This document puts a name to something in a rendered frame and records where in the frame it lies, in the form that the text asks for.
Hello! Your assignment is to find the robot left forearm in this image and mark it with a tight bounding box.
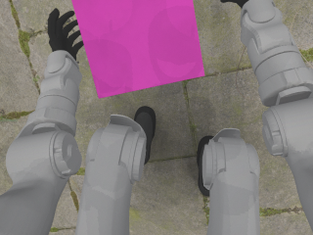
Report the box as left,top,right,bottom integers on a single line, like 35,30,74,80
6,50,82,177

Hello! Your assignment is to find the robot right thigh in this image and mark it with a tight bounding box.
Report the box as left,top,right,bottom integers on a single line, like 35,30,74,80
201,137,260,235

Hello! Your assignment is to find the carton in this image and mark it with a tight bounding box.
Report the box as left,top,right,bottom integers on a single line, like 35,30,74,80
71,0,205,99

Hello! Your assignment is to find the left robot upper arm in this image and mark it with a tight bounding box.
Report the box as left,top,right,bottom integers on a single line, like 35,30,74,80
0,130,82,235

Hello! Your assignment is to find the robot right forearm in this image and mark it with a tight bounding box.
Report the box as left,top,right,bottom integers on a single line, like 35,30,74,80
240,0,313,108

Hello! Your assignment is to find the right robot upper arm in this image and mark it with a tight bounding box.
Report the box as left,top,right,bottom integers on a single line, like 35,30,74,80
261,97,313,232

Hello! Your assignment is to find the robot left shin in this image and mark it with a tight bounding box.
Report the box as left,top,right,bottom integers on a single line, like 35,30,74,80
85,115,147,165

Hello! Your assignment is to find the left robot hand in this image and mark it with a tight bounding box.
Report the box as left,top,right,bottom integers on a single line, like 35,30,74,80
47,8,84,60

